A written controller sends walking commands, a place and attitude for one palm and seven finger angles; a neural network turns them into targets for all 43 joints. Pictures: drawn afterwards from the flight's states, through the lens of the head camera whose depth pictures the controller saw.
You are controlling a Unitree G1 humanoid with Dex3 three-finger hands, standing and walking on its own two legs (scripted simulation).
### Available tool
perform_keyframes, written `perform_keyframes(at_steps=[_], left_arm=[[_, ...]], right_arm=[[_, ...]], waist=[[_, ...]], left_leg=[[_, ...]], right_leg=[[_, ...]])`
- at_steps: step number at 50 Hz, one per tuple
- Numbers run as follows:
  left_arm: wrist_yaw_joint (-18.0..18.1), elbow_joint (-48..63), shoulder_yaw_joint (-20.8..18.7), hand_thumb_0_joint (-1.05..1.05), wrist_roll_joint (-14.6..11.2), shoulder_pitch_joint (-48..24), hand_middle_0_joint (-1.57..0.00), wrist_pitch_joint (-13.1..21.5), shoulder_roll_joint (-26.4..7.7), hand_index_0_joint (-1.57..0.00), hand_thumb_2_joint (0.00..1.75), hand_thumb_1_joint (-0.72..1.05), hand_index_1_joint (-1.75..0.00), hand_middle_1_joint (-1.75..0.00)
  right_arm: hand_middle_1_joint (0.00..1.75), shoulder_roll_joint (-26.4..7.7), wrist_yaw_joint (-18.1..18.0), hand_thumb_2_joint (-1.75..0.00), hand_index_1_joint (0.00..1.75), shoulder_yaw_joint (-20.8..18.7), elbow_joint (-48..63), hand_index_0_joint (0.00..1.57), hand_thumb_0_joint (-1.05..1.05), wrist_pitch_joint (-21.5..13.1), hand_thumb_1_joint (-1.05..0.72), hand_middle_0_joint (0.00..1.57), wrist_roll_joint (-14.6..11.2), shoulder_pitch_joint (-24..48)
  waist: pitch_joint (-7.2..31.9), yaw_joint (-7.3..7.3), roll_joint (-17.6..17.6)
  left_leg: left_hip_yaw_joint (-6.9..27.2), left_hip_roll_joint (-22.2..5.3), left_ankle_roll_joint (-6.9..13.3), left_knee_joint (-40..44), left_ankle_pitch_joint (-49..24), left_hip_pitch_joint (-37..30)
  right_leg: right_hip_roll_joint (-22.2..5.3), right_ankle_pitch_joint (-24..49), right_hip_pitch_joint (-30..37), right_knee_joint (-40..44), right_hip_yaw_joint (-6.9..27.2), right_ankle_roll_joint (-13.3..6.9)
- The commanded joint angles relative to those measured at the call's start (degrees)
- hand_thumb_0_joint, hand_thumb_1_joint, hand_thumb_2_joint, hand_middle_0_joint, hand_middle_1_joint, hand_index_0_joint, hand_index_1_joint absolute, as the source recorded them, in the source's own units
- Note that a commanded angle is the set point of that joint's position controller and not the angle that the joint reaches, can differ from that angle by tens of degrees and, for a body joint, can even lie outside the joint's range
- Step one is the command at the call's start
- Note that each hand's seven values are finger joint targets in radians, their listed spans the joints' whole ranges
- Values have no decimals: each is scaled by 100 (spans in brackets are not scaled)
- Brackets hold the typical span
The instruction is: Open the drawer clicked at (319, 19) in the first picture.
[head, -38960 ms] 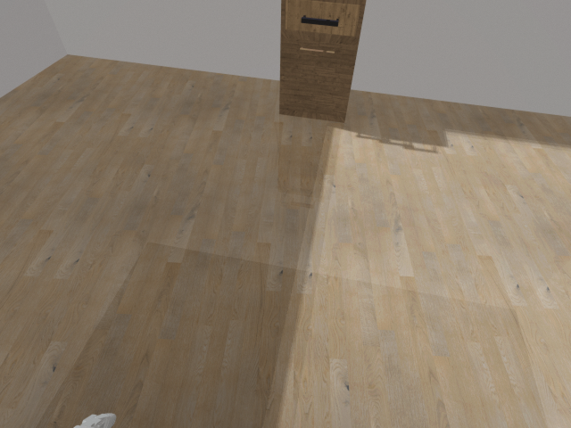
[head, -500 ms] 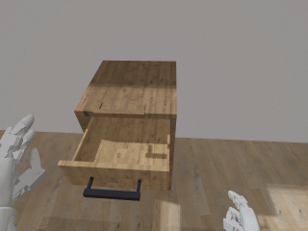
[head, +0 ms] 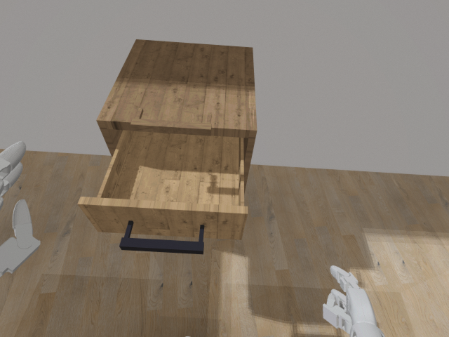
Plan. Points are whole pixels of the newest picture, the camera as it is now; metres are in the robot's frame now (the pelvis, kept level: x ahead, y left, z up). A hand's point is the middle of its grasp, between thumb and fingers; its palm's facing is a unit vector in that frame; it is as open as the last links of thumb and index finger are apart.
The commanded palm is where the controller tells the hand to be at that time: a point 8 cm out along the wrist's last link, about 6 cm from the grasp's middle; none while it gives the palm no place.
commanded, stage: step back with the hand held close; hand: left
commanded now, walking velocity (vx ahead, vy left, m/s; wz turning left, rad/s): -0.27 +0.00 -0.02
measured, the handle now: (164, 236) +0.35 +0.16 -0.16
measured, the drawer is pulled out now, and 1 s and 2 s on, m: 0.24 0.24 0.24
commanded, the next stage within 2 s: stop stepping back and stand still in 0.84 s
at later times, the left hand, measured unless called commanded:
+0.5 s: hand out of the picture +0.15 +0.25 +0.17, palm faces +0.36 -0.82 -0.44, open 7.4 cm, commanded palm +0.07 +0.29 +0.18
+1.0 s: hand out of the picture +0.04 +0.21 +0.14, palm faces +0.36 -0.84 -0.40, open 7.4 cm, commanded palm -0.05 +0.25 +0.18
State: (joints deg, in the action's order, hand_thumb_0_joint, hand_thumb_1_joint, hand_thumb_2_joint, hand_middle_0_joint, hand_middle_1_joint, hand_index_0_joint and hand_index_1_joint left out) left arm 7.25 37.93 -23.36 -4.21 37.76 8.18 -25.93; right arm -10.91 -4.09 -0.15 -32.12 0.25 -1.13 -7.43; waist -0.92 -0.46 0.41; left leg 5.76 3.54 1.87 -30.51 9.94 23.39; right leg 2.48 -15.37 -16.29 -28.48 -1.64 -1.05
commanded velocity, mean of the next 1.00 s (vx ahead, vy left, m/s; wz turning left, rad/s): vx -0.33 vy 0.00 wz -0.03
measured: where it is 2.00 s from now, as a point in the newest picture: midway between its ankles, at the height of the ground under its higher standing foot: outside the picture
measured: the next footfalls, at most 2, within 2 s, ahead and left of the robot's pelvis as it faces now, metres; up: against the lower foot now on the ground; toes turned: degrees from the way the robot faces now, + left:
right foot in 0.62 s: -0.15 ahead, -0.12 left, +0.00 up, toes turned +3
left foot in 0.90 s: -0.10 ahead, +0.06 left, +0.00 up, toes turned +1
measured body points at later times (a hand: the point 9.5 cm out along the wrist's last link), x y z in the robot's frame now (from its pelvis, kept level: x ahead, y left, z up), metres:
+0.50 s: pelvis -0.05 +0.00 -0.01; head -0.01 +0.04 +0.44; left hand +0.12 +0.30 +0.19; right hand +0.14 -0.22 -0.08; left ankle +0.06 +0.10 -0.73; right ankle -0.10 -0.12 -0.71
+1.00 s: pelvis -0.17 -0.04 +0.00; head -0.13 -0.01 +0.44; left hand +0.01 +0.26 +0.16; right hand +0.03 -0.27 -0.07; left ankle -0.14 +0.06 -0.73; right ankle -0.19 -0.13 -0.72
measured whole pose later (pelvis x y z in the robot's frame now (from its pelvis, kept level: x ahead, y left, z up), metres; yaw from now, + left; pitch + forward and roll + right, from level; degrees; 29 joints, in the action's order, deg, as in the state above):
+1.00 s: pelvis -0.17 -0.04 +0.00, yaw +1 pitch +3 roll +0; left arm 8.5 32.3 -20.1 -3.0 30.7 8.2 -22.1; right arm -11.6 -3.5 -0.8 -34.4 -0.9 -0.5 -5.0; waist -2.4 0.5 3.8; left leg -1.6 1.8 2.5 -31.2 12.3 22.0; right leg 3.3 -26.2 -21.5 -41.5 1.1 0.2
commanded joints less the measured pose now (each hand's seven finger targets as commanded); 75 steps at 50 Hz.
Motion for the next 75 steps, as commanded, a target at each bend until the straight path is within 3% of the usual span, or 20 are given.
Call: perform_keyframes(at_steps=[1,11,16,19,23,26,33,35,37,41,43,46,50,57,59,61,62,66,72,75], left_arm=[[102,1033,-588,0,55,196,-20,381,-555,-20,90,90,-30,-30],[315,1215,-368,0,85,-292,-20,571,-601,-20,90,90,-30,-30],[311,1321,-501,0,69,-282,-20,594,-725,-20,90,90,-30,-30],[253,1352,-550,0,172,-433,-20,619,-660,-20,90,90,-30,-30],[199,1369,-511,0,45,-15,-20,606,-577,-20,90,90,-30,-30],[82,1556,-505,0,-35,49,-20,637,-584,-20,90,90,-30,-30],[-114,1717,-997,0,-113,230,-20,811,-968,-20,90,90,-30,-30],[-160,1540,-1061,0,-154,254,-20,819,-1031,-20,90,90,-30,-30],[-35,1083,-1240,0,-126,202,-20,798,-1196,-20,90,90,-30,-30],[70,210,-500,0,182,-272,-20,494,-624,-20,90,90,-30,-30],[89,294,-135,0,114,-856,-20,486,-475,-20,90,90,-30,-30],[181,823,15,0,194,-984,-20,475,-540,-20,90,90,-30,-30],[137,2111,-275,0,138,-154,-20,434,-697,-20,90,90,-30,-30],[409,1625,-1010,0,8,1042,-20,345,-852,-20,90,90,-30,-30],[362,1031,-863,0,63,821,-20,388,-731,-20,90,90,-30,-30],[327,611,-775,0,29,182,-20,343,-772,-20,90,90,-30,-30],[305,405,-687,0,82,-124,-20,353,-667,-20,90,90,-30,-30],[177,-334,-91,0,213,-307,-20,511,-341,-20,90,90,-30,-30],[361,739,-149,0,345,-682,-20,715,-740,-20,90,90,-30,-30],[419,1223,-351,0,311,-389,-20,782,-810,-20,90,90,-30,-30]], right_arm=[[30,-895,-36,-90,30,-320,919,20,0,-417,-90,20,11,487],[30,-807,-72,-90,30,-317,632,20,0,-541,-90,20,51,246],[30,-862,-104,-90,30,-264,766,20,0,-537,-90,20,32,373],[30,-804,-70,-90,30,-260,778,20,0,-659,-90,20,201,253],[30,-839,92,-90,30,-309,643,20,0,-832,-90,20,188,167],[30,-879,189,-90,30,-256,530,20,0,-876,-90,20,209,224],[30,-850,255,-90,30,-228,553,20,0,-775,-90,20,171,375],[30,-765,245,-90,30,-303,717,20,0,-717,-90,20,-69,477],[30,-826,131,-90,30,-414,760,20,0,-646,-90,20,-185,856],[30,-481,-120,-90,30,-80,574,20,0,-300,-90,20,129,916],[30,-613,-211,-90,30,-51,538,20,0,-292,-90,20,39,819],[30,-793,-15,-90,30,-334,536,20,0,-327,-90,20,-19,187],[30,-802,168,-90,30,-296,746,20,0,-648,-90,20,176,143],[30,-705,139,-90,30,-214,854,20,0,-713,-90,20,50,177],[30,-672,133,-90,30,-215,772,20,0,-572,-90,20,64,169],[30,-791,95,-90,30,-328,693,20,0,-478,-90,20,49,88],[30,-898,92,-90,30,-396,627,20,0,-489,-90,20,62,142],[30,-751,44,-90,30,-260,464,20,0,-517,-90,20,88,119],[30,-800,-72,-90,30,-336,535,20,0,-887,-90,20,122,98],[30,-741,-32,-90,30,-319,568,20,0,-957,-90,20,155,-153]], waist=[[879,12,-592],[527,-155,12],[466,-59,-1203],[497,-14,-1629],[1187,70,-817],[1417,77,-1134],[2154,160,-1054],[2012,92,578],[1075,186,1222],[36,-39,210],[-176,-198,-27],[1003,-62,-446],[1518,16,-1394],[972,-45,-1457],[533,-123,-450],[134,-97,1285],[-137,-101,1318],[-194,-217,488],[123,45,948],[462,-37,259]], left_leg=[[875,-1030,271,1062,758,982],[-60,-246,-168,-1052,931,-508],[996,-1185,123,1157,554,568],[1923,-1788,556,2027,1814,1565],[1387,-1635,596,1145,-159,-227],[1252,-1536,579,1037,-885,-772],[573,-1301,310,129,-2229,-1327],[-352,-467,-122,-959,-179,-1112],[-249,95,-305,-3294,1570,-16],[-369,-267,-360,-1681,1608,781],[-496,-219,-355,695,171,203],[761,-2065,425,383,-5268,-2323],[905,-2007,640,952,-3040,-1365],[-65,-963,66,1348,2391,489],[-542,-482,-216,34,2237,714],[-482,-238,-296,-2718,1633,969],[-300,-275,-246,-3435,1411,1177],[-504,-589,-189,-2509,695,936],[-990,-420,46,-313,1175,-51],[-916,-384,113,780,669,-925]], right_leg=[[-170,251,1308,-198,187,92],[-1312,-1068,-1127,1302,853,-458],[-94,-559,137,-296,-15,42],[238,-1238,698,-2001,293,41],[178,-1335,-119,-1494,363,45],[288,-1199,-140,-969,254,81],[162,424,635,604,110,102],[-755,2123,329,991,644,235],[-1980,1926,-837,1402,2045,-471],[-1243,4137,229,460,803,-541],[-663,4315,593,-73,415,-135],[-145,-222,-908,-1055,467,306],[-19,-1469,-570,-2439,407,164],[123,-704,1287,-82,-530,145],[-539,-1049,990,959,100,-211],[-2226,-3162,-528,2196,2708,-957],[-2287,-3070,-886,2396,2993,-918],[-1757,-1456,-410,1862,1161,-586],[-1863,-1047,567,1856,1381,-419],[-1575,-503,711,1166,948,-398]])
